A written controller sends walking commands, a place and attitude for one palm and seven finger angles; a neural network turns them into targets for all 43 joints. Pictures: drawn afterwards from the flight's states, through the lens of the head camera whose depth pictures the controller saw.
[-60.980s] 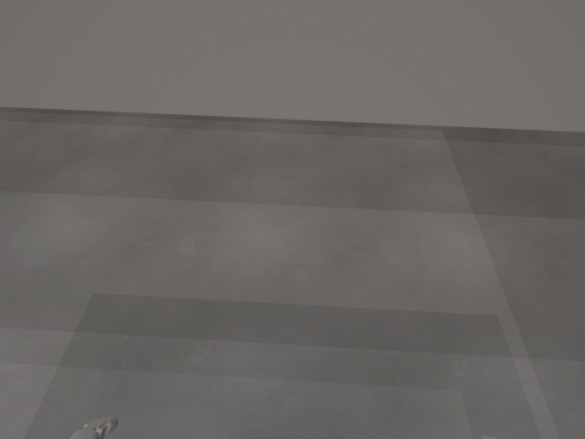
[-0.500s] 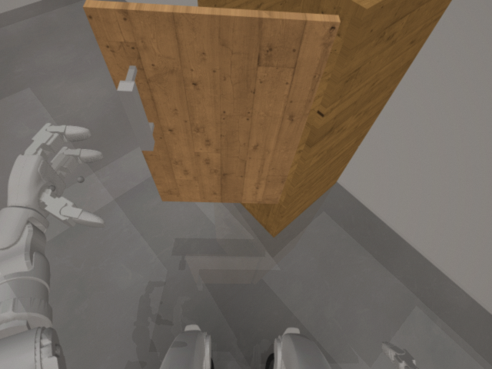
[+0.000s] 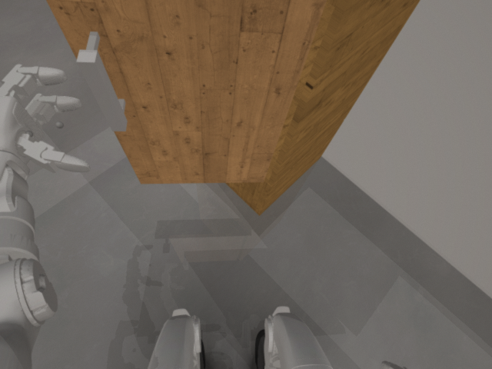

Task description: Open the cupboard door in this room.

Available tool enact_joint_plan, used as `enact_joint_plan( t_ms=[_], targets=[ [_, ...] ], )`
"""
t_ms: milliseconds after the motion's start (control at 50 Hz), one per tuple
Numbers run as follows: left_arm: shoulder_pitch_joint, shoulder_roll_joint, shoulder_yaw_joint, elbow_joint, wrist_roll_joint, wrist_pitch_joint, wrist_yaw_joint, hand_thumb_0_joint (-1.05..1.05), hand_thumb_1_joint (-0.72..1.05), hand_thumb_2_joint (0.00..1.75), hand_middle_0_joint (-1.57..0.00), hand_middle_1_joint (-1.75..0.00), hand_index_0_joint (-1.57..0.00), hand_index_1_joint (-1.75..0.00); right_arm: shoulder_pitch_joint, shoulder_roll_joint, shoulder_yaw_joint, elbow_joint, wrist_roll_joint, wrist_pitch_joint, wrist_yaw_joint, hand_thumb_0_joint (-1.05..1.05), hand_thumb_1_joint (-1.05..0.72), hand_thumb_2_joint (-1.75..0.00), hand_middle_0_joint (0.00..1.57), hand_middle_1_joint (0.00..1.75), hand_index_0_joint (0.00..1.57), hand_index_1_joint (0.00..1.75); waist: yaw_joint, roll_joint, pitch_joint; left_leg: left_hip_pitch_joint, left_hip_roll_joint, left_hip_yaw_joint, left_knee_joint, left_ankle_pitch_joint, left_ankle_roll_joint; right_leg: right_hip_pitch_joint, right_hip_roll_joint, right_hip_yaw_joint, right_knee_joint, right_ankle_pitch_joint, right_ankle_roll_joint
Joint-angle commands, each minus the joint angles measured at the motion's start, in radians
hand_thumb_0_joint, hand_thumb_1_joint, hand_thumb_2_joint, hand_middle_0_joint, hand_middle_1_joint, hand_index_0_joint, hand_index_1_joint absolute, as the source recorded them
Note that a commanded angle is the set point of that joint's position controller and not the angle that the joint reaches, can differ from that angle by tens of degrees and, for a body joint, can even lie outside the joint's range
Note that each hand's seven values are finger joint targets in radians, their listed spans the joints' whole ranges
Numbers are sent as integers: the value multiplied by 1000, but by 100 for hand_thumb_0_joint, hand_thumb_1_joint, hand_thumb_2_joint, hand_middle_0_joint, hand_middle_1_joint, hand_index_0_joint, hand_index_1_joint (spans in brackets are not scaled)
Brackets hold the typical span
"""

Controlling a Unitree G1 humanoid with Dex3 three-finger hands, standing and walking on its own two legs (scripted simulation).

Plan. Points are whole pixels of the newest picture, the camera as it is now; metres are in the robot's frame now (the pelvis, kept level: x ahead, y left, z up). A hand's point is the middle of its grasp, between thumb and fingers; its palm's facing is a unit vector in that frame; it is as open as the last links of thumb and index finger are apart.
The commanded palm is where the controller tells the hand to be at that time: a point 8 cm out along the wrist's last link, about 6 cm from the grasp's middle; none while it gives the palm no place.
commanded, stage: move the hooked fingers beside the handle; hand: left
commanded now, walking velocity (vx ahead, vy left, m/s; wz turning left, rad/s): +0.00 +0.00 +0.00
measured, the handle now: (107, 86) +0.55 +0.21 +0.06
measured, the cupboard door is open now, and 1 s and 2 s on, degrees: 48 48 48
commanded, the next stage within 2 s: slide the fingers in behind the handle in 1.06 s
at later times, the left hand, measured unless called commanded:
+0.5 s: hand (71, 104) +0.51 +0.26 +0.06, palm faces +0.01 -1.00 -0.02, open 14.0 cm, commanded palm +0.49 +0.30 +0.06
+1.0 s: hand (66, 111) +0.49 +0.26 +0.06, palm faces +0.01 -1.00 -0.01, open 14.0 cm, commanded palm +0.48 +0.30 +0.06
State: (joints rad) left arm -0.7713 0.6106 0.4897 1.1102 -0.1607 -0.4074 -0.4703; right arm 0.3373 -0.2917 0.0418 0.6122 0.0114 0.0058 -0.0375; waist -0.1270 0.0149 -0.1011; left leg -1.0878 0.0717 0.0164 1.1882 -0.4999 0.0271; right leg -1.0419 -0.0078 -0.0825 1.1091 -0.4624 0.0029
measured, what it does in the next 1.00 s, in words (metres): stands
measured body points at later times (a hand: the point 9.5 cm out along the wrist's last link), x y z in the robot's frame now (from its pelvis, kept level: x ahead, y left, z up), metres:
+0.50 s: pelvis +0.01 +0.01 +0.00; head +0.17 +0.04 +0.42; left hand +0.50 +0.31 +0.06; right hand +0.01 -0.26 -0.10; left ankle +0.03 +0.10 -0.64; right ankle +0.03 -0.13 -0.64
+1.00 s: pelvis +0.01 +0.01 +0.00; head +0.16 +0.05 +0.42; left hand +0.49 +0.32 +0.06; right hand +0.04 -0.26 -0.10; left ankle +0.03 +0.10 -0.64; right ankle +0.03 -0.13 -0.64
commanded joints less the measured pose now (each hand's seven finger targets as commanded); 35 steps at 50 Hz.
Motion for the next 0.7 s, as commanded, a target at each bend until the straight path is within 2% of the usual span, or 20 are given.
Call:
enact_joint_plan(
  t_ms=[0, 40, 100, 120, 160, 180, 200, 240, 280, 340, 360, 420, 460, 480, 540, 560, 620, 640, 660, 680],
  targets=[
    [-432, 298, 23, -181, -18, -50, -4, 0, -50, 30, -30, -120, -30, -120, 154, -186, -67, -49, -1, -13, -14, 0, -90, -90, 20, 30, 20, 30, -24, 149, -482, 384, -32, -76, -135, 355, 4, 156, 47, 42, -115, 238, -24],
    [-430, 374, 70, -162, 0, -44, 4, 0, -50, 30, -30, -120, -30, -120, 163, -197, -66, -48, -3, -2, -15, 0, -90, -90, 20, 30, 20, 30, -17, 137, -500, 364, -30, -79, -132, 344, 4, 165, 47, 43, -114, 229, -21],
    [-499, 335, 27, -173, 7, -45, 14, 0, -50, 30, -30, -120, -30, -120, 176, -193, -64, -43, -7, 2, -13, 0, -90, -90, 20, 30, 20, 30, -39, 174, -496, 407, -27, -91, -129, 371, 3, 115, 50, 34, -108, 225, -25],
    [-498, 361, 51, -173, 12, -46, 20, 0, -50, 30, -30, -120, -30, -120, 184, -197, -66, -40, -10, 6, -11, 0, -90, -90, 20, 30, 20, 30, -32, 190, -526, 431, -23, -97, -129, 389, -2, 108, 50, 31, -108, 226, -24],
    [-503, 371, 56, -169, 17, -44, 27, 0, -50, 30, -30, -120, -30, -120, 192, -197, -65, -36, -13, 12, -8, 0, -90, -90, 20, 30, 20, 30, -34, 189, -547, 435, -23, -97, -121, 416, -1, 116, 49, 33, -106, 246, -22],
    [-495, 348, 40, -152, 21, -37, 28, 0, -50, 30, -30, -120, -30, -120, 193, -194, -65, -36, -13, 15, -6, 0, -90, -90, 20, 30, 20, 30, -39, 196, -535, 432, -23, -97, -121, 417, -2, 105, 50, 30, -107, 244, -22],
    [-516, 351, 43, -140, 18, -35, 28, 0, -50, 30, -30, -120, -30, -120, 204, -195, -62, -34, -14, 17, -5, 0, -90, -90, 20, 30, 20, 30, -50, 168, -526, 427, -22, -100, -115, 428, 1, 101, 53, 26, -102, 253, -23],
    [-520, 381, 54, -128, 33, -25, 33, 0, -50, 30, -30, -120, -30, -120, 206, -197, -60, -35, -16, 27, -5, 0, -90, -90, 20, 30, 20, 30, -45, 193, -530, 412, -22, -95, -115, 428, 0, 115, 51, 30, -104, 263, -21],
    [-453, 375, 61, -119, 40, -20, 38, 0, -50, 30, -30, -120, -30, -120, 211, -196, -62, -47, -17, 36, 0, 0, -90, -90, 20, 30, 20, 30, -30, 168, -536, 415, -23, -94, -122, 435, 0, 129, 53, 26, -108, 265, -21],
    [-473, 341, 32, -142, 34, -23, 33, 0, -50, 30, -30, -120, -30, -120, 209, -193, -63, -50, -17, 44, 5, 0, -90, -90, 20, 30, 20, 30, -41, 191, -524, 429, -20, -94, -124, 430, -2, 106, 56, 26, -111, 257, -20],
    [-474, 346, 37, -139, 31, -24, 35, 0, -50, 30, -30, -120, -30, -120, 209, -195, -63, -49, -15, 48, 5, 0, -90, -90, 20, 30, 20, 30, -46, 158, -508, 414, -19, -94, -128, 404, 1, 112, 56, 26, -118, 244, -20],
    [-493, 361, 54, -182, 23, -39, 36, 0, -50, 30, -30, -120, -30, -120, 212, -194, -64, -50, -17, 49, 5, 0, -90, -90, 20, 30, 20, 30, -39, 197, -561, 443, -21, -94, -124, 438, 0, 124, 57, 29, -111, 268, -21],
    [-452, 383, 79, -153, 26, -36, 39, 0, -50, 30, -30, -120, -30, -120, 209, -193, -65, -52, -16, 49, 6, 0, -90, -90, 20, 30, 20, 30, -32, 166, -533, 408, -23, -88, -125, 418, 1, 150, 58, 30, -115, 268, -20],
    [-464, 370, 65, -159, 24, -37, 39, 0, -50, 30, -30, -120, -30, -120, 206, -192, -63, -50, -15, 50, 5, 0, -90, -90, 20, 30, 20, 30, -42, 157, -520, 396, -24, -84, -125, 413, 5, 153, 58, 33, -119, 273, -18],
    [-465, 377, 63, -151, 28, -40, 33, 0, -50, 30, -30, -120, -30, -120, 203, -191, -61, -50, -14, 51, 4, 0, -90, -90, 20, 30, 20, 30, -39, 181, -504, 404, -22, -86, -124, 406, 1, 131, 59, 32, -116, 258, -22],
    [-479, 359, 45, -153, 27, -40, 33, 0, -50, 30, -30, -120, -30, -120, 200, -191, -60, -50, -13, 52, 4, 0, -90, -90, 20, 30, 20, 30, -50, 175, -489, 401, -22, -88, -126, 390, 3, 119, 59, 31, -120, 245, -21],
    [-478, 366, 61, -180, 18, -53, 30, 0, -50, 30, -30, -120, -30, -120, 202, -193, -65, -46, -16, 49, 3, 0, -90, -90, 20, 30, 20, 30, -41, 205, -548, 461, -19, -96, -116, 457, -3, 111, 60, 27, -109, 277, -24],
    [-475, 376, 69, -182, 16, -53, 27, 0, -50, 30, -30, -120, -30, -120, 203, -194, -65, -44, -17, 49, 3, 0, -90, -90, 20, 30, 20, 30, -38, 204, -554, 461, -19, -100, -117, 466, -5, 120, 59, 25, -106, 279, -24],
    [-456, 350, 49, -169, 16, -49, 23, 0, -50, 30, -30, -120, -30, -120, 198, -190, -64, -47, -14, 51, 5, 0, -90, -90, 20, 30, 20, 30, -37, 218, -534, 463, -19, -97, -121, 465, -7, 110, 60, 24, -110, 275, -25],
    [-449, 343, 47, -166, 15, -44, 22, 0, -50, 30, -30, -120, -30, -120, 198, -190, -65, -46, -14, 52, 6, 0, -90, -90, 20, 30, 20, 30, -38, 191, -524, 457, -19, -97, -122, 459, -6, 114, 59, 21, -111, 273, -23]
  ],
)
